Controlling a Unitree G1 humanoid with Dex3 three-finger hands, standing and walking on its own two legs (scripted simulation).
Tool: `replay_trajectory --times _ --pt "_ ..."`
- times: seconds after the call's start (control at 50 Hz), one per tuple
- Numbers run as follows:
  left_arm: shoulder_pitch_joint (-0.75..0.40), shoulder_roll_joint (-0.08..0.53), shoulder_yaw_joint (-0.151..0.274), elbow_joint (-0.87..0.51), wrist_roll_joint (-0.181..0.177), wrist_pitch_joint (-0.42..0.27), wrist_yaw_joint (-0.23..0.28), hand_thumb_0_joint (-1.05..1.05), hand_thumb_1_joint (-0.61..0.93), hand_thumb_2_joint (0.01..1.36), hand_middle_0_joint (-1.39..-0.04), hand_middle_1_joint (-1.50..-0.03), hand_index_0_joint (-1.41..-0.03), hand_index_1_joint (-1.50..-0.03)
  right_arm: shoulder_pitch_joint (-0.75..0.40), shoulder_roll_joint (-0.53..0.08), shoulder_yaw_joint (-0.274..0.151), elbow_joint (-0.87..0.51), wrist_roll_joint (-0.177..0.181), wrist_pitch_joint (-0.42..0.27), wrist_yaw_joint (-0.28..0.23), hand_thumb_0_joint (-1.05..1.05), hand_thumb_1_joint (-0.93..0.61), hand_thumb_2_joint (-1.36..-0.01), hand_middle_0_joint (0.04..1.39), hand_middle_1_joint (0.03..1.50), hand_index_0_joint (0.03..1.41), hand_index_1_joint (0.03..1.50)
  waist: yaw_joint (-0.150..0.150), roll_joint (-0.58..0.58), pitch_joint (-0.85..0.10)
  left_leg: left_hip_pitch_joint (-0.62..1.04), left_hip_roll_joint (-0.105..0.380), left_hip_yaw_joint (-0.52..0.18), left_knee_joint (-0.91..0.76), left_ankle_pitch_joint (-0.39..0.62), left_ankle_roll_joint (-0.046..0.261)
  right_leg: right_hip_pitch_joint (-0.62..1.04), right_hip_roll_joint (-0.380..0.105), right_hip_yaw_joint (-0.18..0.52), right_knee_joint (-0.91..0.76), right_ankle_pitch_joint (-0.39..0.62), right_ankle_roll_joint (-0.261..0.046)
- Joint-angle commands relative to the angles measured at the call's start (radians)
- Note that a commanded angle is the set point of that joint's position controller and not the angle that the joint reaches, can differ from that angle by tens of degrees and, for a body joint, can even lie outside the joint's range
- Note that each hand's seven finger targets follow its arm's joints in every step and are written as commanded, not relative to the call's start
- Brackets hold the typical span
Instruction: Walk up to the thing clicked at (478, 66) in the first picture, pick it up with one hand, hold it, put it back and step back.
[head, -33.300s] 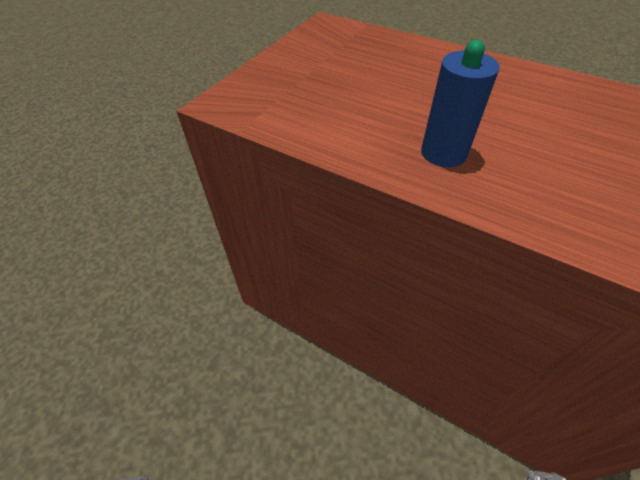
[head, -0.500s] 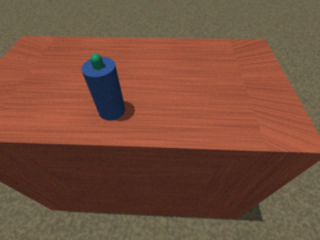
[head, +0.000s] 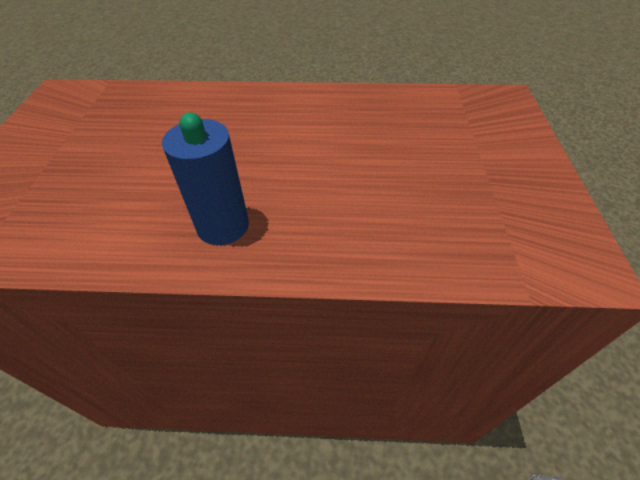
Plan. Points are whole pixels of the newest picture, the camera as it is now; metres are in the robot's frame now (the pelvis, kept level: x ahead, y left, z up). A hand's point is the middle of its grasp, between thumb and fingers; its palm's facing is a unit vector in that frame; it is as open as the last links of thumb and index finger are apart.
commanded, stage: stand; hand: left
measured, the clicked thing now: (208, 177) +0.46 +0.17 +0.12
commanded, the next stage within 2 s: step back in 0.40 s
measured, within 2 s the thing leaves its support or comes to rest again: neither
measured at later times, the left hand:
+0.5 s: hand out of the picture +0.06 +0.26 -0.16, palm faces -0.01 -0.94 -0.35, open 7.4 cm
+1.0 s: hand out of the picture -0.02 +0.22 -0.15, palm faces +0.05 -0.90 -0.44, open 7.4 cm
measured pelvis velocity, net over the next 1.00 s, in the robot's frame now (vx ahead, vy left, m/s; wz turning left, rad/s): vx -0.11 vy -0.05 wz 0.08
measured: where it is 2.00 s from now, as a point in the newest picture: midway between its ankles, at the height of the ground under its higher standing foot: outside the picture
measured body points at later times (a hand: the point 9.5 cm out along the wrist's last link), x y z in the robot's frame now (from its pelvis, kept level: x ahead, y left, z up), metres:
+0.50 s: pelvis -0.02 +0.00 -0.01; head +0.02 +0.00 +0.44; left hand +0.06 +0.31 -0.14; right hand +0.07 -0.31 -0.14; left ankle +0.01 +0.11 -0.75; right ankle -0.03 -0.13 -0.75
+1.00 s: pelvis -0.11 -0.05 -0.02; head -0.02 -0.08 +0.42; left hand -0.02 +0.26 -0.12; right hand +0.00 -0.36 -0.17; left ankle -0.16 +0.09 -0.69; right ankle -0.08 -0.13 -0.75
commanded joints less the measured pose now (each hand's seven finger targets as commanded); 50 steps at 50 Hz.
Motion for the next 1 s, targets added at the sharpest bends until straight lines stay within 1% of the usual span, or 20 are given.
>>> replay_trajectory --times 0.0,0.36,0.38,0.46,0.5,0.54,0.58,0.6,0.62,0.64,0.66,0.68,0.7,0.72,0.74,0.76,0.78,0.8,0.88,0.98 --pt "-0.024 0.215 0.047 -0.052 0.0 -0.021 0.018 0.0 0.9 0.9 -0.2 -0.3 -0.2 -0.3 -0.031 -0.214 -0.04 -0.058 0.004 -0.023 -0.015 0.0 -0.9 -0.9 0.2 0.3 0.2 0.3 -0.003 0.002 -0.061 0.04 0.135 -0.116 -0.042 0.159 0.014 -0.04 -0.118 0.079 -0.053 0.119 -0.039" --pt "-0.013 0.212 0.043 -0.049 -0.001 -0.022 0.016 0.0 0.9 0.9 -0.2 -0.3 -0.2 -0.3 -0.023 -0.219 -0.039 -0.051 0.004 -0.025 -0.014 0.0 -0.9 -0.9 0.2 0.3 0.2 0.3 -0.001 0.003 -0.07 0.045 0.14 -0.121 -0.038 0.16 0.017 -0.037 -0.119 0.081 -0.049 0.118 -0.038" --pt "-0.036 0.281 0.082 -0.076 -0.021 -0.01 0.021 0.0 0.9 0.9 -0.2 -0.3 -0.2 -0.3 -0.049 -0.282 -0.065 -0.066 0.014 -0.007 -0.008 0.0 -0.9 -0.9 0.2 0.3 0.2 0.3 -0.004 -0.007 0.023 -0.015 0.133 -0.139 0.042 0.351 0.042 -0.119 -0.09 0.068 0.068 0.274 -0.046" --pt "0.005 0.225 0.081 -0.117 -0.027 0.008 0.03 0.0 0.9 0.9 -0.2 -0.3 -0.2 -0.3 -0.021 -0.295 -0.088 -0.109 0.027 0.011 -0.009 0.0 -0.9 -0.9 0.2 0.3 0.2 0.3 -0.01 0.071 -0.102 0.015 0.214 -0.183 0.057 0.529 0.137 -0.103 -0.016 0.001 0.259 0.182 -0.054" --pt "0.028 0.212 0.082 -0.132 -0.025 0.02 0.027 0.0 0.9 0.9 -0.2 -0.3 -0.2 -0.3 -0.037 -0.305 -0.098 -0.141 0.026 0.02 -0.009 0.0 -0.9 -0.9 0.2 0.3 0.2 0.3 -0.004 0.125 -0.144 0.007 0.247 -0.213 0.057 0.467 0.173 -0.117 0.009 0.001 0.335 0.054 -0.058" --pt "0.041 0.216 0.09 -0.148 -0.018 0.037 0.022 0.0 0.9 0.9 -0.2 -0.3 -0.2 -0.3 -0.065 -0.31 -0.108 -0.176 0.017 0.031 -0.013 0.0 -0.9 -0.9 0.2 0.3 0.2 0.3 -0.002 0.184 -0.147 -0.049 0.285 -0.247 0.042 0.372 0.219 -0.144 0.038 0.01 0.463 -0.208 -0.065" --pt "0.079 0.213 0.094 -0.155 -0.014 0.048 0.019 0.0 0.9 0.9 -0.2 -0.3 -0.2 -0.3 -0.09 -0.307 -0.115 -0.212 0.002 0.039 -0.016 0.0 -0.9 -0.9 0.2 0.3 0.2 0.3 0.011 0.199 -0.137 -0.111 0.31 -0.254 0.047 0.283 0.247 -0.163 0.032 0.034 0.537 -0.302 -0.071" --pt "0.099 0.213 0.098 -0.159 -0.012 0.048 0.016 0.0 0.9 0.9 -0.2 -0.3 -0.2 -0.3 -0.106 -0.303 -0.115 -0.232 -0.001 0.043 -0.015 0.0 -0.9 -0.9 0.2 0.3 0.2 0.3 0.025 0.175 -0.135 -0.124 0.293 -0.227 0.089 0.288 0.242 -0.159 0.03 0.033 0.513 -0.279 -0.075" --pt "0.139 0.202 0.101 -0.148 -0.011 0.044 0.015 0.0 0.9 0.9 -0.2 -0.3 -0.2 -0.3 -0.138 -0.289 -0.111 -0.243 0.003 0.049 -0.012 0.0 -0.9 -0.9 0.2 0.3 0.2 0.3 0.058 0.172 -0.137 -0.137 0.267 -0.203 0.165 0.289 0.206 -0.131 0.013 0.036 0.402 -0.189 -0.075" --pt "0.136 0.213 0.104 -0.154 -0.006 0.034 0.018 0.0 0.9 0.9 -0.2 -0.3 -0.2 -0.3 -0.142 -0.266 -0.105 -0.25 0.009 0.057 -0.009 0.0 -0.9 -0.9 0.2 0.3 0.2 0.3 0.066 0.094 -0.12 -0.128 0.181 -0.155 0.264 0.223 0.145 -0.143 -0.018 0.061 0.221 -0.01 -0.074" --pt "0.102 0.28 0.121 -0.176 0.008 0.022 0.025 0.0 0.9 0.9 -0.2 -0.3 -0.2 -0.3 -0.14 -0.225 -0.094 -0.264 0.026 0.06 -0.007 0.0 -0.9 -0.9 0.2 0.3 0.2 0.3 0.059 -0.09 -0.075 -0.201 0.034 -0.097 0.422 0.066 0.065 -0.166 -0.14 0.232 0.088 0.195 -0.097" --pt "0.058 0.341 0.142 -0.2 0.013 0.015 0.028 0.0 0.9 0.9 -0.2 -0.3 -0.2 -0.3 -0.137 -0.178 -0.078 -0.274 0.029 0.064 -0.012 0.0 -0.9 -0.9 0.2 0.3 0.2 0.3 0.05 -0.223 -0.006 -0.378 -0.117 -0.094 0.54 -0.328 0.016 -0.118 -0.26 0.396 0.035 0.402 -0.138" --pt "0.008 0.345 0.137 -0.229 0.021 0.014 0.029 0.0 0.9 0.9 -0.2 -0.3 -0.2 -0.3 -0.059 -0.195 -0.082 -0.248 0.016 0.075 -0.019 0.0 -0.9 -0.9 0.2 0.3 0.2 0.3 0.016 -0.155 -0.009 -0.354 -0.108 -0.18 0.694 -0.443 0.01 -0.179 -0.318 0.394 0.052 0.447 -0.214" --pt "-0.025 0.359 0.138 -0.257 0.026 0.008 0.032 0.0 0.9 0.9 -0.2 -0.3 -0.2 -0.3 -0.02 -0.209 -0.091 -0.245 0.017 0.077 -0.024 0.0 -0.9 -0.9 0.2 0.3 0.2 0.3 0.0 -0.162 -0.017 -0.342 -0.106 -0.194 0.785 -0.474 0.016 -0.233 -0.358 0.417 0.072 0.534 -0.281" --pt "-0.057 0.349 0.139 -0.272 0.026 0.006 0.035 0.0 0.9 0.9 -0.2 -0.3 -0.2 -0.3 0.003 -0.229 -0.094 -0.235 0.02 0.076 -0.025 0.0 -0.9 -0.9 0.2 0.3 0.2 0.3 -0.01 -0.174 -0.026 -0.34 -0.093 -0.213 0.857 -0.434 0.017 -0.247 -0.349 0.4 0.072 0.514 -0.291" --pt "-0.087 0.321 0.133 -0.289 0.024 0.004 0.035 0.0 0.9 0.9 -0.2 -0.3 -0.2 -0.3 0.011 -0.249 -0.104 -0.227 0.023 0.071 -0.024 0.0 -0.9 -0.9 0.2 0.3 0.2 0.3 -0.023 -0.175 -0.03 -0.328 -0.089 -0.219 0.892 -0.386 0.006 -0.252 -0.305 0.346 0.086 0.485 -0.276" --pt "-0.109 0.284 0.129 -0.298 0.021 0.003 0.034 0.0 0.9 0.9 -0.2 -0.3 -0.2 -0.3 0.037 -0.264 -0.104 -0.218 0.027 0.068 -0.022 0.0 -0.9 -0.9 0.2 0.3 0.2 0.3 -0.037 -0.133 -0.044 -0.344 -0.1 -0.213 0.88 -0.328 -0.003 -0.187 -0.222 0.243 0.132 0.503 -0.222" --pt "-0.1 0.272 0.128 -0.297 0.018 0.004 0.035 0.0 0.9 0.9 -0.2 -0.3 -0.2 -0.3 0.043 -0.256 -0.098 -0.221 0.024 0.067 -0.024 0.0 -0.9 -0.9 0.2 0.3 0.2 0.3 -0.036 -0.121 -0.073 -0.391 -0.12 -0.202 0.868 -0.306 -0.002 -0.104 -0.188 0.191 0.178 0.547 -0.18" --pt "0.035 0.244 0.126 -0.308 0.012 0.009 0.05 0.0 0.9 0.9 -0.2 -0.3 -0.2 -0.3 0.015 -0.238 -0.073 -0.254 0.009 0.055 -0.035 0.0 -0.9 -0.9 0.2 0.3 0.2 0.3 0.047 -0.095 -0.14 -0.471 -0.088 -0.184 0.763 -0.291 -0.02 0.122 -0.227 0.202 0.245 0.628 -0.201" --pt "0.109 0.268 0.146 -0.322 0.003 0.018 0.06 0.0 0.9 0.9 -0.2 -0.3 -0.2 -0.3 -0.01 -0.235 -0.071 -0.284 -0.004 0.047 -0.036 0.0 -0.9 -0.9 0.2 0.3 0.2 0.3 0.087 -0.171 -0.129 -0.434 -0.035 -0.137 0.583 -0.357 -0.023 0.165 -0.291 0.252 0.249 0.681 -0.249"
